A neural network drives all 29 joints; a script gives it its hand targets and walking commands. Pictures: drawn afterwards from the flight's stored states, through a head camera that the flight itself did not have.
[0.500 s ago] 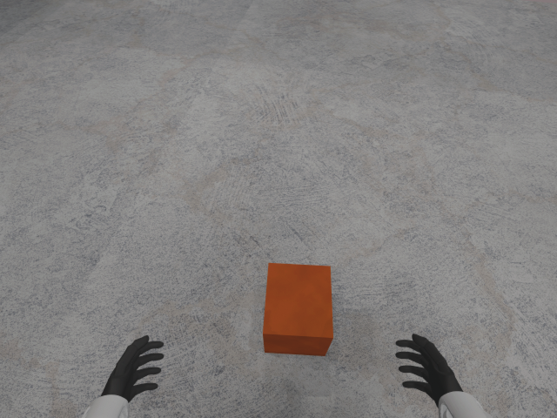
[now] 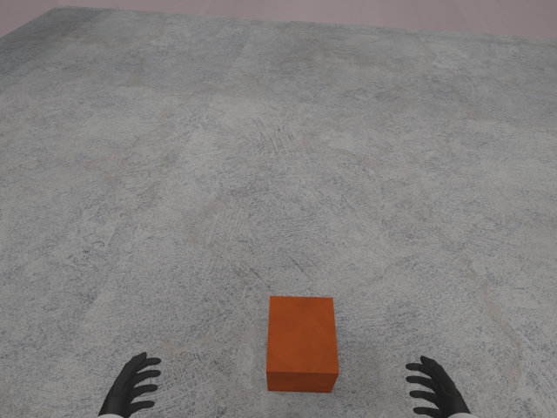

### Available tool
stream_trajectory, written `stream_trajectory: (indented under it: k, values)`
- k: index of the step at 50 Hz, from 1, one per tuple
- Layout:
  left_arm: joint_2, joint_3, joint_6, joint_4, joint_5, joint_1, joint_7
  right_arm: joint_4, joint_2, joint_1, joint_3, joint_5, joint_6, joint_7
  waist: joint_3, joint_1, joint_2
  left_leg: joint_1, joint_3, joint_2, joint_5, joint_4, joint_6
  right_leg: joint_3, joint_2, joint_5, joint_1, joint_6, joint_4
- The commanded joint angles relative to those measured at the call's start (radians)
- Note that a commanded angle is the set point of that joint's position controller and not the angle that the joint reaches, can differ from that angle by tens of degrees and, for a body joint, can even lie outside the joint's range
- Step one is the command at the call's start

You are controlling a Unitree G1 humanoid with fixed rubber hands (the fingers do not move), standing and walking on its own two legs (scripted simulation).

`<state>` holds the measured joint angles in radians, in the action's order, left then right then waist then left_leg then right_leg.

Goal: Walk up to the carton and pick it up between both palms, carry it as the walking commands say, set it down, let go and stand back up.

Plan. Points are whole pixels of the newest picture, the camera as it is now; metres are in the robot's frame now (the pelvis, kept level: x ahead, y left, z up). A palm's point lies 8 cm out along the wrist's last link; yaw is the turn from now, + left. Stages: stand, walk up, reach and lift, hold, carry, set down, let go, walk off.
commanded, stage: stand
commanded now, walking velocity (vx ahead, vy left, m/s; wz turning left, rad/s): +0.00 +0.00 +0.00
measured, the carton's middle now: (300, 344) +0.46 -0.06 -0.66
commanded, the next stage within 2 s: none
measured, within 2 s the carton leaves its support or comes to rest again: neither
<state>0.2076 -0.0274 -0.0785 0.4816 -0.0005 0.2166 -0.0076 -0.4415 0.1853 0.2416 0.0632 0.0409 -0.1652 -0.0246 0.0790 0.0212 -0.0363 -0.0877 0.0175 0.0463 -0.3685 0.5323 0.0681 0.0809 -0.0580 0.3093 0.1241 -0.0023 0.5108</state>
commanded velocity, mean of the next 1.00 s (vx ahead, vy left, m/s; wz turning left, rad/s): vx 0.00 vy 0.00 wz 0.00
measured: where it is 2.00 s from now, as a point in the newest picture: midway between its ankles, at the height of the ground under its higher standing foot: outside the picture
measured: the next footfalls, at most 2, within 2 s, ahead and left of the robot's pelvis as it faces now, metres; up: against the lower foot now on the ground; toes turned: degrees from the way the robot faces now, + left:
right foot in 1.42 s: -0.11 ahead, -0.14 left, +0.00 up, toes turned +3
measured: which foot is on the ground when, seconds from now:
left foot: down 0.00-1.00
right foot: down 0.00-1.00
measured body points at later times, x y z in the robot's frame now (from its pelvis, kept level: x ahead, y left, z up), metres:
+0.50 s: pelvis -0.03 -0.03 +0.00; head -0.10 -0.04 +0.44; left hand +0.06 +0.26 -0.10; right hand +0.09 -0.30 -0.10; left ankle -0.05 +0.07 -0.73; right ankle -0.02 -0.13 -0.73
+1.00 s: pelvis -0.10 -0.04 +0.00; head -0.16 -0.04 +0.45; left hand -0.06 +0.25 -0.12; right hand -0.06 -0.33 -0.12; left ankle -0.05 +0.07 -0.73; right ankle -0.02 -0.13 -0.73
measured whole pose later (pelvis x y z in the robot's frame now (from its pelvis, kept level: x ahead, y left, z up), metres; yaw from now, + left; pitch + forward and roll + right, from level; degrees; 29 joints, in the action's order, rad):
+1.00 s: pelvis -0.10 -0.04 +0.00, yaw +1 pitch -5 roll +0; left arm 0.30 -0.07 0.02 0.92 -0.02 0.36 0.00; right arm -0.85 0.30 0.42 0.06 0.02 0.04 0.00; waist -0.06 -0.01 -0.01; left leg -0.26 -0.03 0.02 -0.23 0.54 0.01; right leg 0.03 -0.08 0.20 0.28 -0.04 0.51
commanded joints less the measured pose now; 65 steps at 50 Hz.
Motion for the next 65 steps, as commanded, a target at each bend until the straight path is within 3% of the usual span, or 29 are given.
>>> stream_trajectory:
  k: [1, 2, 6, 7, 8, 9, 11, 14, 16, 17, 20, 23, 26, 27, 34, 35, 40, 43, 44, 45, 46, 47, 51, 53, 54, 56, 60, 63, 65]
  values:
    - [0.194, -0.084, 0.085, 0.056, -0.05, -0.007, 0.03, 0.005, 0.196, -0.052, 0.065, -0.044, 0.14, 0.019, -0.3, -0.014, 0.006, -0.029, -0.109, -0.102, 0.631, 0.014, -0.07, 0.016, 0.117, -0.561, -0.046, -0.019, 0.068]
    - [0.204, -0.083, 0.101, 0.072, -0.05, 0.021, 0.03, -0.014, 0.24, -0.036, 0.068, -0.045, 0.159, 0.024, -0.275, 0.002, 0.047, 0.005, -0.12, -0.111, 0.573, -0.009, -0.052, 0.008, 0.104, -0.496, 0.008, -0.017, 0.052]
    - [0.184, -0.079, 0.128, 0.107, -0.035, -0.007, 0.043, -0.07, 0.21, -0.043, 0.074, -0.026, 0.202, 0.021, -0.155, -0.038, -0.029, -0.056, -0.124, -0.132, 0.517, -0.017, -0.052, 0.036, 0.105, -0.373, 0.131, -0.025, 0.039]
    - [0.157, -0.071, 0.129, 0.132, -0.026, 0.029, 0.039, -0.092, 0.208, -0.047, 0.059, -0.026, 0.206, 0.024, -0.146, -0.005, -0.025, -0.084, -0.158, -0.125, 0.49, -0.051, -0.034, 0.03, 0.111, -0.306, 0.127, -0.022, 0.026]
    - [0.186, -0.081, 0.133, 0.119, -0.031, -0.028, 0.047, -0.088, 0.206, -0.057, 0.06, -0.04, 0.211, 0.017, -0.089, -0.03, -0.009, -0.104, -0.186, -0.133, 0.403, -0.078, -0.039, 0.039, 0.099, -0.234, 0.141, -0.029, 0.016]
    - [0.203, -0.086, 0.137, 0.103, -0.034, -0.04, 0.044, -0.096, 0.204, -0.06, 0.047, -0.031, 0.212, 0.014, -0.084, -0.011, 0.097, -0.139, -0.193, -0.13, 0.303, -0.091, -0.034, 0.044, 0.11, -0.196, 0.143, -0.033, -0.002]
    - [0.168, -0.076, 0.132, 0.155, -0.028, -0.005, 0.029, -0.136, 0.221, -0.009, 0.056, -0.023, 0.219, 0.026, -0.04, -0.041, 0.026, -0.134, -0.136, -0.105, 0.283, -0.069, -0.033, 0.103, 0.14, -0.283, 0.164, -0.041, -0.051]
    - [0.213, -0.091, 0.152, 0.172, -0.026, 0.024, 0.032, -0.146, 0.226, -0.033, 0.047, -0.025, 0.223, 0.029, -0.047, -0.013, 0.067, -0.124, -0.142, -0.12, 0.433, -0.062, -0.031, 0.08, 0.131, -0.425, 0.139, -0.043, -0.013]
    - [0.231, -0.098, 0.147, 0.204, -0.025, 0.032, 0.045, -0.16, 0.229, -0.019, 0.055, -0.033, 0.222, 0.026, -0.067, -0.042, -0.008, -0.097, -0.144, -0.124, 0.401, -0.037, -0.03, 0.091, 0.138, -0.406, 0.146, -0.041, -0.021]
    - [0.245, -0.096, 0.153, 0.21, -0.028, 0.036, 0.045, -0.161, 0.201, -0.009, 0.045, -0.033, 0.22, 0.028, -0.062, -0.036, 0.048, -0.142, -0.149, -0.121, 0.376, -0.07, -0.041, 0.096, 0.141, -0.423, 0.112, -0.042, -0.022]
    - [0.234, -0.104, 0.148, 0.208, -0.034, 0.008, 0.041, -0.208, 0.261, 0.037, 0.049, -0.037, 0.236, 0.043, -0.043, -0.037, 0.071, -0.127, -0.167, -0.128, 0.287, -0.087, -0.027, 0.113, 0.152, -0.347, 0.128, -0.051, -0.053]
    - [0.225, -0.094, 0.142, 0.247, -0.018, 0.042, 0.036, -0.198, 0.258, -0.004, 0.052, -0.02, 0.232, 0.04, -0.065, -0.034, -0.005, -0.124, -0.157, -0.134, 0.157, -0.121, -0.023, 0.105, 0.141, -0.169, 0.133, -0.041, -0.095]
    - [0.262, -0.091, 0.155, 0.248, -0.023, 0.006, 0.035, -0.23, 0.254, 0.003, 0.044, -0.022, 0.237, 0.03, -0.081, -0.037, 0.131, -0.139, -0.17, -0.109, 0.162, -0.118, -0.038, 0.115, 0.143, -0.105, 0.113, -0.041, -0.127]
    - [0.227, -0.085, 0.158, 0.254, -0.022, 0.048, 0.03, -0.237, 0.258, 0.013, 0.03, -0.036, 0.236, 0.031, -0.035, -0.019, 0.028, -0.185, -0.151, -0.114, 0.097, -0.116, -0.032, 0.129, 0.145, -0.074, 0.122, -0.031, -0.135]
    - [0.239, -0.068, 0.138, 0.311, -0.019, 0.04, 0.021, -0.317, 0.236, 0.124, 0.024, -0.031, 0.232, 0.03, 0.03, -0.051, 0.118, -0.144, -0.153, -0.1, -0.007, -0.11, -0.035, 0.182, 0.147, 0.249, 0.279, -0.044, -0.228]
    - [0.259, -0.085, 0.135, 0.305, -0.016, 0.049, 0.018, -0.309, 0.243, 0.128, 0.031, -0.025, 0.237, 0.032, 0.067, -0.039, 0.067, -0.184, -0.164, -0.108, -0.062, -0.132, -0.034, 0.175, 0.141, 0.266, 0.287, -0.041, -0.233]
    - [0.247, -0.084, 0.123, 0.333, -0.016, 0.101, 0.007, -0.305, 0.319, 0.098, 0.044, -0.03, 0.232, 0.024, 0.04, 0.003, 0.043, -0.291, -0.195, -0.11, -0.207, -0.174, -0.039, 0.166, 0.125, 0.277, 0.222, -0.045, -0.216]
    - [0.292, -0.097, 0.13, 0.327, -0.018, 0.078, 0.014, -0.311, 0.232, 0.091, 0.029, -0.03, 0.223, 0.021, 0.053, 0.002, 0.065, -0.281, -0.187, -0.11, -0.151, -0.152, -0.025, 0.189, 0.142, 0.299, 0.261, -0.05, -0.237]
    - [0.274, -0.088, 0.127, 0.333, -0.029, 0.092, 0.01, -0.322, 0.252, 0.13, 0.024, -0.027, 0.225, 0.026, 0.068, -0.022, 0.003, -0.245, -0.154, -0.081, -0.098, -0.124, -0.034, 0.192, 0.139, 0.309, 0.296, -0.049, -0.234]
    - [0.269, -0.088, 0.119, 0.361, -0.023, 0.082, 0.018, -0.325, 0.233, 0.153, 0.026, -0.025, 0.234, 0.027, 0.075, -0.048, 0.059, -0.206, -0.173, -0.108, -0.086, -0.125, -0.022, 0.18, 0.137, 0.289, 0.342, -0.046, -0.24]
    - [0.253, -0.098, 0.125, 0.329, -0.015, 0.06, 0.01, -0.314, 0.269, 0.132, 0.037, -0.027, 0.231, 0.027, 0.052, -0.025, 0.052, -0.267, -0.189, -0.11, -0.138, -0.14, -0.021, 0.16, 0.122, 0.246, 0.295, -0.039, -0.21]
    - [0.256, -0.085, 0.122, 0.354, -0.025, 0.107, 0.007, -0.326, 0.291, 0.155, 0.034, -0.013, 0.225, 0.028, 0.008, -0.038, -0.031, -0.227, -0.199, -0.116, -0.125, -0.159, -0.015, 0.16, 0.116, 0.228, 0.275, -0.04, -0.181]
    - [0.266, -0.096, 0.117, 0.365, -0.016, 0.143, 0.003, -0.305, 0.317, 0.121, 0.052, -0.02, 0.22, 0.033, 0.001, 0.001, 0.011, -0.341, -0.23, -0.114, -0.326, -0.221, -0.013, 0.141, 0.103, 0.263, 0.208, -0.04, -0.136]
    - [0.278, -0.1, 0.123, 0.342, -0.021, 0.095, 0.006, -0.306, 0.253, 0.099, 0.026, -0.029, 0.215, 0.029, 0.022, -0.004, 0.06, -0.338, -0.212, -0.122, -0.203, -0.177, -0.022, 0.165, 0.128, 0.28, 0.224, -0.044, -0.178]
    - [0.244, -0.09, 0.121, 0.354, -0.025, 0.113, 0.013, -0.305, 0.312, 0.136, 0.043, -0.013, 0.213, 0.038, -0.017, -0.011, -0.012, -0.302, -0.218, -0.127, -0.191, -0.152, -0.01, 0.171, 0.128, 0.235, 0.215, -0.054, -0.17]
    - [0.3, -0.107, 0.111, 0.352, -0.028, 0.149, 0.008, -0.299, 0.283, 0.141, 0.033, -0.023, 0.207, 0.038, -0.001, -0.019, 0.046, -0.29, -0.196, -0.127, -0.209, -0.151, -0.008, 0.168, 0.125, 0.28, 0.272, -0.053, -0.173]
    - [0.271, -0.105, 0.108, 0.334, -0.015, 0.116, 0.006, -0.307, 0.282, 0.173, 0.04, -0.017, 0.205, 0.035, 0.028, -0.038, -0.065, -0.271, -0.207, -0.132, -0.245, -0.176, 0.003, 0.132, 0.116, 0.32, 0.361, -0.06, -0.135]
    - [0.288, -0.113, 0.089, 0.368, -0.005, 0.228, 0.005, -0.228, 0.354, 0.04, 0.065, 0.01, 0.194, 0.042, -0.03, 0.029, -0.14, -0.566, -0.396, -0.308, -0.51, -0.378, 0.104, -0.013, -0.01, 0.186, 0.105, -0.032, 0.414]
    - [0.189, -0.092, 0.077, 0.366, -0.03, 0.312, -0.004, -0.196, 0.358, -0.068, 0.072, 0.018, 0.195, 0.057, -0.05, 0.094, -0.162, -0.724, -0.303, -0.294, -0.453, -0.36, 0.084, -0.056, 0.016, 0.148, -0.042, -0.037, 0.526]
